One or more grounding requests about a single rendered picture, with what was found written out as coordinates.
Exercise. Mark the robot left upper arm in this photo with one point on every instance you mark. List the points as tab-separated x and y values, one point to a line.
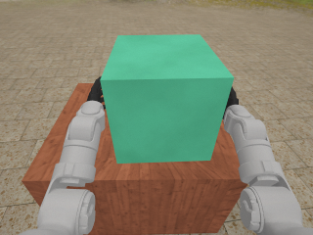
66	212

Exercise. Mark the pedestal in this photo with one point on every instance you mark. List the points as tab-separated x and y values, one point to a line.
192	197

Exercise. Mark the left robot hand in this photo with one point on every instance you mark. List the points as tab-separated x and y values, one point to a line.
96	92

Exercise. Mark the robot right upper arm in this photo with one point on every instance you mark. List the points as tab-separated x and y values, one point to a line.
271	210

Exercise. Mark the right robot hand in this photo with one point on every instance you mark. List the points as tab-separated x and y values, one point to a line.
232	100

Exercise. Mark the robot right forearm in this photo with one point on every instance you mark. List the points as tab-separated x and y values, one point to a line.
258	166

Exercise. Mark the robot left forearm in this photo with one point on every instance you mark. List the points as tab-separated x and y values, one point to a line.
77	162

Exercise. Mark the carton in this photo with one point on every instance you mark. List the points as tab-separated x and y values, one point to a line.
165	97

